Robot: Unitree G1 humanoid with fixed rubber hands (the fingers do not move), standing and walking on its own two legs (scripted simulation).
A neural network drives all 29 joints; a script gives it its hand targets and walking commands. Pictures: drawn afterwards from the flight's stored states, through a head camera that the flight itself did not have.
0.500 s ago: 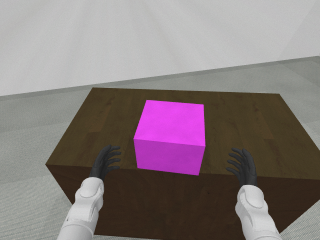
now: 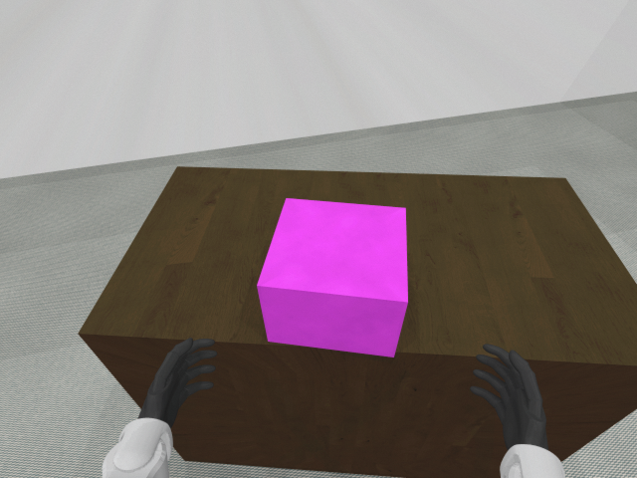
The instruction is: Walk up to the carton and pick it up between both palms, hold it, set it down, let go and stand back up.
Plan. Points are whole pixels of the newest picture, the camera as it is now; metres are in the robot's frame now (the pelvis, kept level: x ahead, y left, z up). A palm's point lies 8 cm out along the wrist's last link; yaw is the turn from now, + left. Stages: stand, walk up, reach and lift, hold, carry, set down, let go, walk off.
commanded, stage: set down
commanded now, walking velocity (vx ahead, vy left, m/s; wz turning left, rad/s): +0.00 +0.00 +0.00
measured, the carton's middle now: (337, 274) +0.46 -0.03 -0.01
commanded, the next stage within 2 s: let go in 1.78 s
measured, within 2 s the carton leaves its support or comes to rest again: neither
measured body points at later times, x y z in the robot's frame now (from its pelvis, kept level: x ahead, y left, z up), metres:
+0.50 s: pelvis +0.01 +0.00 +0.00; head +0.02 +0.01 +0.45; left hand +0.24 +0.21 +0.00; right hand +0.20 -0.20 +0.02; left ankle +0.02 +0.13 -0.74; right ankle +0.02 -0.08 -0.74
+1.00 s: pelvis +0.01 +0.00 +0.00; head +0.05 +0.00 +0.45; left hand +0.22 +0.22 -0.05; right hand +0.19 -0.20 -0.02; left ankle +0.02 +0.13 -0.74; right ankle +0.02 -0.08 -0.74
